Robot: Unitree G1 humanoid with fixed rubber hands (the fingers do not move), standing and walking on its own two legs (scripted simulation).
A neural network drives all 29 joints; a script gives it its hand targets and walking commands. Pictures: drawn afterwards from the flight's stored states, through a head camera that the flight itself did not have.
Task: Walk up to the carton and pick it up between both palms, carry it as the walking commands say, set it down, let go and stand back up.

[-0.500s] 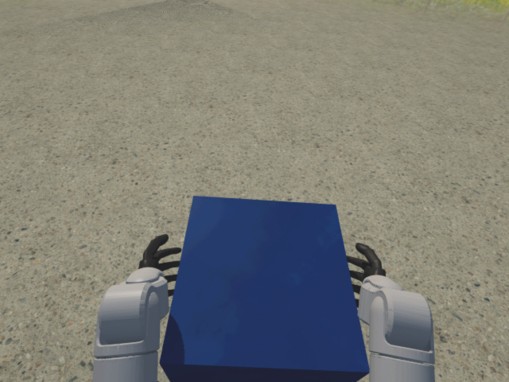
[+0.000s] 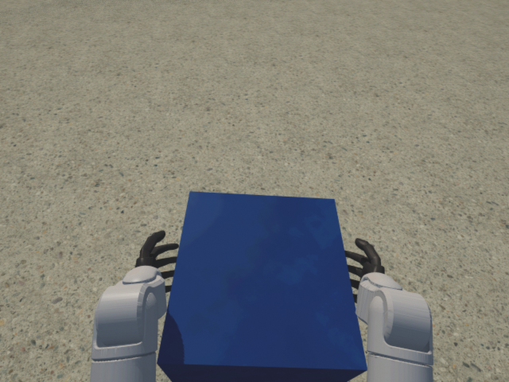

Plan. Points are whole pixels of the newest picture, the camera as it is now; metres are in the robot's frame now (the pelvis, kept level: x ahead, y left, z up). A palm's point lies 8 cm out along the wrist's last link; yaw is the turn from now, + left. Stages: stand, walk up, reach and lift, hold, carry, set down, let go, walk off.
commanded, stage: carry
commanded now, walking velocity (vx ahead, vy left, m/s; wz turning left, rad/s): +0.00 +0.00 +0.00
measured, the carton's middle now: (257, 294) +0.30 +0.00 -0.01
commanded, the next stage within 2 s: none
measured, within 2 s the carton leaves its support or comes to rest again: neither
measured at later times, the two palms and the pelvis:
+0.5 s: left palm (162, 145) +0.60 +0.21 +0.06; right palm (307, 150) +0.61 -0.11 +0.06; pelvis +0.33 +0.05 -0.02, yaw +1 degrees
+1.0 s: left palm (152, 80) +0.92 +0.30 +0.06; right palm (261, 82) +0.94 -0.01 +0.05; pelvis +0.65 +0.13 -0.02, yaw +2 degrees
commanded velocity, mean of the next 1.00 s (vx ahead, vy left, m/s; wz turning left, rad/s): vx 0.00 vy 0.00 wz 0.00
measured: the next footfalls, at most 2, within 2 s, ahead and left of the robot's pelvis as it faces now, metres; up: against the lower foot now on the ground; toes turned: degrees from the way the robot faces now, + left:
left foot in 0.14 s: +0.13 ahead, +0.09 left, +0.00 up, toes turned +4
right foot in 0.42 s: +0.32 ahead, -0.09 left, +0.00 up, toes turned -8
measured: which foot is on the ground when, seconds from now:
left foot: up 0.00-0.12, down 0.14-0.44, up 0.46-0.64, down 0.66-1.00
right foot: down 0.00-0.16, up 0.18-0.40, down 0.42-0.66, up 0.68-1.00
